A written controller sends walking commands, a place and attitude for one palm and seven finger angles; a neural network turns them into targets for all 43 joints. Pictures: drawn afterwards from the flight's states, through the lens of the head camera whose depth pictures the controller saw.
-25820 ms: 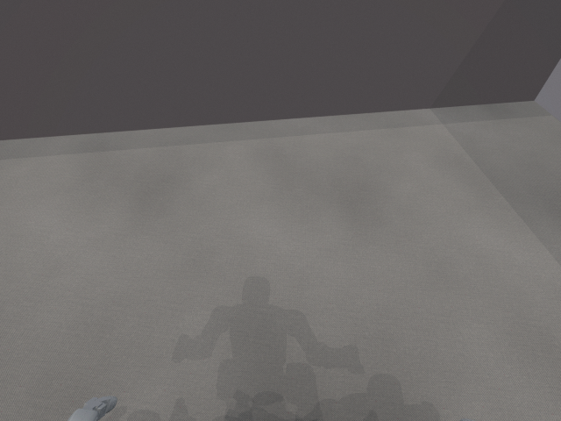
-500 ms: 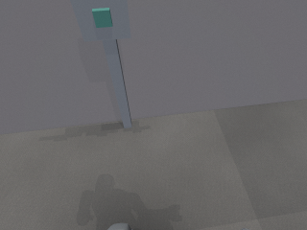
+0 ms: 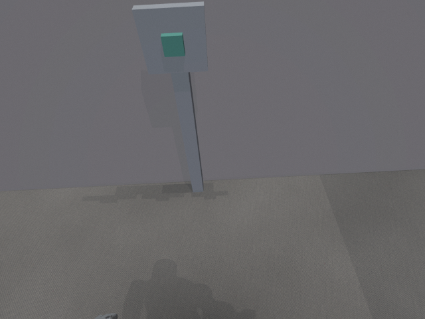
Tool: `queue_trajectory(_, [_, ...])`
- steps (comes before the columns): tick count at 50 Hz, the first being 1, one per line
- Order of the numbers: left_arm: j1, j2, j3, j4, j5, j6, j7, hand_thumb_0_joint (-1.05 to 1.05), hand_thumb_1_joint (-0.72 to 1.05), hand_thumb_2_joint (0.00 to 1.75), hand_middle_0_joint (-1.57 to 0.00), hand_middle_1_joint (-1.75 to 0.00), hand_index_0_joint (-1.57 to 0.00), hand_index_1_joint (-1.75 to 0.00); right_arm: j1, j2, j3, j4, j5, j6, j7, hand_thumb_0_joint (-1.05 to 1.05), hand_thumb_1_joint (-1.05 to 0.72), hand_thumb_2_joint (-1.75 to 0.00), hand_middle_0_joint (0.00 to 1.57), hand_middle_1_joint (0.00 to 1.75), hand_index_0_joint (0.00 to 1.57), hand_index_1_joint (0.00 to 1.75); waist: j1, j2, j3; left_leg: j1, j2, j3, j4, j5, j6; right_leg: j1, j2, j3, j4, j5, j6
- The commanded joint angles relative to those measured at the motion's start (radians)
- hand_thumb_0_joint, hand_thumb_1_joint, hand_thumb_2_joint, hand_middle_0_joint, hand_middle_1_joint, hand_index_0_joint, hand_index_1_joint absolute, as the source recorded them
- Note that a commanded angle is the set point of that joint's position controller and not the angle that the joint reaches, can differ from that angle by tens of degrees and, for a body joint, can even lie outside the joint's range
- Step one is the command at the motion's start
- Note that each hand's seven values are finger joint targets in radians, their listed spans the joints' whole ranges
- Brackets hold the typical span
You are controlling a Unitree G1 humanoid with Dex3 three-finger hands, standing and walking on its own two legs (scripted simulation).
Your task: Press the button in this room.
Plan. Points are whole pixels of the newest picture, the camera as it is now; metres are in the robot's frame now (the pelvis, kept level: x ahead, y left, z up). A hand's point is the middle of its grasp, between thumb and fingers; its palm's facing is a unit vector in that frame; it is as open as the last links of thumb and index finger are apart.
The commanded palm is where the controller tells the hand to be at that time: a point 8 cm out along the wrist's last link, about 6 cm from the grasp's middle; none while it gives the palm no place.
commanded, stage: take the last steps up to it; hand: left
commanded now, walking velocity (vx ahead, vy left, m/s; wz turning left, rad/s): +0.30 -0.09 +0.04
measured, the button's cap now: (173, 44) +0.81 +0.16 +0.11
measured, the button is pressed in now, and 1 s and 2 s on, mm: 0 0 0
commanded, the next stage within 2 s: come to a stop and stand still in 1.00 s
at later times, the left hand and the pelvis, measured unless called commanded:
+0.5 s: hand out of the picture -0.05 +0.13 -0.15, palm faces +0.20 -0.97 -0.14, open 7.3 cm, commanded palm none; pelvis +0.07 -0.01 +0.01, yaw +4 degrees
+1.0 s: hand (155, 230) +0.35 +0.18 -0.15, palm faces -0.01 -0.98 -0.20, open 7.3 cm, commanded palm none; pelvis +0.24 -0.01 +0.01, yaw +1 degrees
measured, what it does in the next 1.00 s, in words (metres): walks ahead: left foot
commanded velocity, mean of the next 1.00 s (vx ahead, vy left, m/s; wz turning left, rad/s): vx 0.27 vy -0.09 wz -0.01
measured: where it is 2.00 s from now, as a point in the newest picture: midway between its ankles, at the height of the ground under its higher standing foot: (227, 317)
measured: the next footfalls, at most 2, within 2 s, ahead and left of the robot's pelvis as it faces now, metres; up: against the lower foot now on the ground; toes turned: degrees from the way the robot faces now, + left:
left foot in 0.56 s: +0.17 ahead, +0.12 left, +0.00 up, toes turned +12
right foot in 1.06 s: +0.42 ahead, -0.15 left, +0.00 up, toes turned -7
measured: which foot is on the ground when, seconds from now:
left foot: down 0.00-0.00, up 0.02-0.54, down 0.56-1.00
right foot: down 0.00-0.58, up 0.60-1.00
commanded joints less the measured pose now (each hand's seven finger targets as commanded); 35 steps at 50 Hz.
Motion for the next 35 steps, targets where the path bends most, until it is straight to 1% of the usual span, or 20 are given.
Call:
queue_trajectory(1, [0.21,0.237,0.039,-0.002,0.016,-0.039,0.012,0.0,0.9,0.9,-0.2,-0.3,-0.2,-0.3,-0.027,-0.093,-0.026,-0.095,0.007,-0.013,-0.007,0.0,-0.9,-0.9,0.2,0.3,0.2,0.3,0.09,-0.293,-0.087,-0.297,0.012,-0.017,0.354,-0.307,0.004,0.195,-0.396,0.438,-0.402,-0.055,-0.184])
queue_trajectory(2, [0.163,0.208,0.048,-0.008,0.015,-0.043,0.013,0.0,0.9,0.9,-0.2,-0.3,-0.2,-0.3,-0.018,-0.106,-0.034,-0.081,-0.001,-0.006,-0.002,0.0,-0.9,-0.9,0.2,0.3,0.2,0.3,0.07,-0.323,-0.028,-0.324,0.042,-0.049,0.436,-0.242,0.013,0.121,-0.351,0.44,-0.464,-0.275,-0.193])
queue_trajectory(3, [0.133,0.172,0.044,-0.006,0.013,-0.044,0.012,0.0,0.9,0.9,-0.2,-0.3,-0.2,-0.3,-0.017,-0.109,-0.036,-0.056,-0.006,-0.008,0.002,0.0,-0.9,-0.9,0.2,0.3,0.2,0.3,0.054,-0.275,0.028,-0.35,0.054,-0.04,0.49,-0.169,0.016,0.086,-0.325,0.424,-0.486,-0.334,-0.183])
queue_trajectory(5, [0.122,0.12,0.028,0.006,0.012,-0.057,0.011,0.0,0.9,0.9,-0.2,-0.3,-0.2,-0.3,0.021,-0.08,-0.034,-0.018,-0.012,-0.012,0.014,0.0,-0.9,-0.9,0.2,0.3,0.2,0.3,0.023,-0.154,0.044,-0.336,0.084,-0.005,0.52,-0.048,0.007,0.082,-0.261,0.279,-0.457,-0.233,-0.151])
queue_trajectory(7, [0.153,0.097,0.02,0.024,0.01,-0.072,0.007,0.0,0.9,0.9,-0.2,-0.3,-0.2,-0.3,0.049,-0.054,-0.03,0.003,-0.012,-0.014,0.019,0.0,-0.9,-0.9,0.2,0.3,0.2,0.3,0.015,-0.124,0.023,-0.32,0.085,0.02,0.507,0.026,-0.006,0.106,-0.213,0.181,-0.442,-0.102,-0.138])
queue_trajectory(8, [0.177,0.087,0.017,0.038,0.009,-0.076,0.006,0.0,0.9,0.9,-0.2,-0.3,-0.2,-0.3,0.052,-0.046,-0.031,0.01,-0.011,-0.013,0.018,0.0,-0.9,-0.9,0.2,0.3,0.2,0.3,0.018,-0.134,0.031,-0.323,0.09,0.028,0.502,0.048,-0.013,0.105,-0.204,0.158,-0.447,-0.074,-0.135])
queue_trajectory(9, [0.206,0.073,0.015,0.056,0.01,-0.082,0.007,0.0,0.9,0.9,-0.2,-0.3,-0.2,-0.3,0.051,-0.041,-0.033,0.015,-0.012,-0.014,0.02,0.0,-0.9,-0.9,0.2,0.3,0.2,0.3,0.023,-0.148,0.027,-0.33,0.095,0.032,0.492,0.07,-0.017,0.125,-0.197,0.147,-0.455,-0.051,-0.132])
queue_trajectory(14, [0.292,0.068,0.014,0.107,0.014,-0.091,0.006,0.0,0.9,0.9,-0.2,-0.3,-0.2,-0.3,-0.001,-0.042,-0.035,0.01,-0.01,-0.018,0.019,0.0,-0.9,-0.9,0.2,0.3,0.2,0.3,0.043,-0.159,0.04,-0.381,0.128,0.045,0.421,0.071,-0.028,0.18,-0.219,0.181,-0.479,-0.061,-0.172])
queue_trajectory(20, [0.36,0.071,0.022,0.17,0.022,-0.095,0.008,0.0,0.9,0.9,-0.2,-0.3,-0.2,-0.3,-0.101,-0.014,-0.021,-0.014,-0.005,-0.044,0.018,0.0,-0.9,-0.9,0.2,0.3,0.2,0.3,0.067,-0.125,0.048,-0.379,0.134,0.082,0.235,-0.008,-0.014,0.239,-0.258,0.204,-0.444,0.045,-0.236])
queue_trajectory(23, [0.358,0.067,0.024,0.187,0.023,-0.089,0.006,0.0,0.9,0.9,-0.2,-0.3,-0.2,-0.3,-0.107,0.009,-0.013,-0.017,-0.002,-0.058,0.016,0.0,-0.9,-0.9,0.2,0.3,0.2,0.3,0.059,-0.127,0.044,-0.277,0.112,0.117,0.12,-0.018,0.002,0.202,-0.242,0.171,-0.399,0.104,-0.228])
queue_trajectory(25, [0.331,0.066,0.023,0.193,0.018,-0.086,0.004,0.0,0.9,0.9,-0.2,-0.3,-0.2,-0.3,-0.034,0.012,-0.012,0.006,0.0,-0.068,0.01,0.0,-0.9,-0.9,0.2,0.3,0.2,0.3,0.015,-0.105,0.024,-0.12,0.087,0.15,0.018,0.047,0.011,0.136,-0.216,0.135,-0.341,0.11,-0.205])
queue_trajectory(26, [0.311,0.062,0.023,0.192,0.013,-0.083,0.004,0.0,0.9,0.9,-0.2,-0.3,-0.2,-0.3,0.035,0.006,-0.013,0.03,-0.002,-0.076,0.005,0.0,-0.9,-0.9,0.2,0.3,0.2,0.3,-0.018,-0.09,0.004,0.019,0.073,0.167,-0.057,0.103,0.013,0.065,-0.186,0.094,-0.275,0.115,-0.182])
queue_trajectory(27, [0.303,0.036,0.018,0.186,0.009,-0.083,0.001,0.0,0.9,0.9,-0.2,-0.3,-0.2,-0.3,0.142,-0.032,-0.021,0.065,-0.004,-0.088,-0.004,0.0,-0.9,-0.9,0.2,0.3,0.2,0.3,-0.063,0.007,-0.047,0.205,0.095,0.126,-0.119,0.109,0.028,-0.02,-0.129,0.046,-0.103,0.158,-0.151])
queue_trajectory(28, [0.328,-0.013,0.009,0.173,0.004,-0.083,-0.008,0.0,0.9,0.9,-0.2,-0.3,-0.2,-0.3,0.259,-0.124,-0.044,0.097,-0.014,-0.097,-0.015,0.0,-0.9,-0.9,0.2,0.3,0.2,0.3,-0.099,0.211,-0.129,0.39,0.31,-0.166,-0.202,0.034,0.1,-0.203,-0.03,-0.033,0.16,0.02,-0.094])
queue_trajectory(29, [0.289,-0.02,0.001,0.139,0.009,-0.083,-0.012,0.0,0.9,0.9,-0.2,-0.3,-0.2,-0.3,0.345,-0.2,-0.061,0.112,-0.009,-0.089,-0.023,0.0,-0.9,-0.9,0.2,0.3,0.2,0.3,-0.113,0.292,-0.133,0.416,0.484,-0.399,-0.312,0.018,0.184,-0.346,0.018,-0.041,0.389,-0.259,-0.071])
queue_trajectory(30, [0.242,0.005,0.011,0.117,0.018,-0.074,-0.01,0.0,0.9,0.9,-0.2,-0.3,-0.2,-0.3,0.322,-0.202,-0.061,0.11,-0.006,-0.079,-0.029,0.0,-0.9,-0.9,0.2,0.3,0.2,0.3,-0.107,0.169,-0.075,0.335,0.524,-0.407,-0.347,-0.041,0.221,-0.383,-0.017,0.026,0.504,-0.26,-0.082])
queue_trajectory(31, [0.216,0.004,0.015,0.131,0.024,-0.065,-0.011,0.0,0.9,0.9,-0.2,-0.3,-0.2,-0.3,0.261,-0.15,-0.047,0.103,-0.006,-0.081,-0.033,0.0,-0.9,-0.9,0.2,0.3,0.2,0.3,-0.082,0.173,-0.018,0.243,0.473,-0.343,-0.376,-0.018,0.19,-0.399,-0.054,0.061,0.566,-0.171,-0.076])
queue_trajectory(33, [0.203,-0.009,0.024,0.134,0.025,-0.058,-0.023,0.0,0.9,0.9,-0.2,-0.3,-0.2,-0.3,0.168,-0.066,-0.023,0.07,-0.005,-0.09,-0.03,0.0,-0.9,-0.9,0.2,0.3,0.2,0.3,-0.03,0.067,0.08,0.075,0.405,-0.195,-0.399,0.052,0.159,-0.355,-0.088,0.062,0.576,-0.056,-0.06])
queue_trajectory(34, [0.22,-0.02,0.023,0.139,0.024,-0.056,-0.026,0.0,0.9,0.9,-0.2,-0.3,-0.2,-0.3,0.157,-0.044,-0.017,0.069,-0.003,-0.099,-0.028,0.0,-0.9,-0.9,0.2,0.3,0.2,0.3,-0.011,0.035,0.081,0.046,0.382,-0.136,-0.405,0.082,0.143,-0.327,-0.093,0.053,0.566,-0.017,-0.048])
queue_trajectory(35, [0.23,-0.039,0.025,0.134,0.028,-0.05,-0.025,0.0,0.9,0.9,-0.2,-0.3,-0.2,-0.3,0.166,-0.025,-0.021,0.063,-0.007,-0.105,-0.028,0.0,-0.9,-0.9,0.2,0.3,0.2,0.3,-0.005,0.018,0.07,0.039,0.361,-0.084,-0.398,0.147,0.139,-0.324,-0.091,0.049,0.563,0.018,-0.038])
